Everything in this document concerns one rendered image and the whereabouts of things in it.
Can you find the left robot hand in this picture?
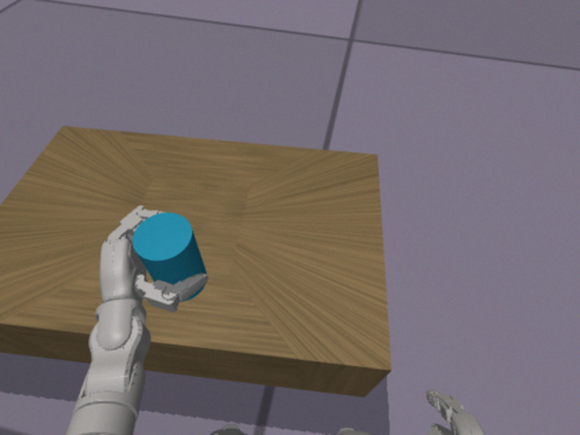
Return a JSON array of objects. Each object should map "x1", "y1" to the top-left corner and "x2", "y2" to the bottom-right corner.
[{"x1": 100, "y1": 206, "x2": 208, "y2": 313}]

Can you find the left robot arm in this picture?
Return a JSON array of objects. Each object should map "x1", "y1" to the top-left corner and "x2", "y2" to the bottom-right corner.
[{"x1": 65, "y1": 298, "x2": 150, "y2": 435}]

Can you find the right robot hand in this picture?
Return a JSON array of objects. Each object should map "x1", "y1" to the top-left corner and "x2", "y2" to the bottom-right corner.
[{"x1": 426, "y1": 390, "x2": 485, "y2": 435}]

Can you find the can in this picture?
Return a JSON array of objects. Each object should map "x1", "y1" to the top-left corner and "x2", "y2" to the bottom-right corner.
[{"x1": 132, "y1": 212, "x2": 207, "y2": 301}]

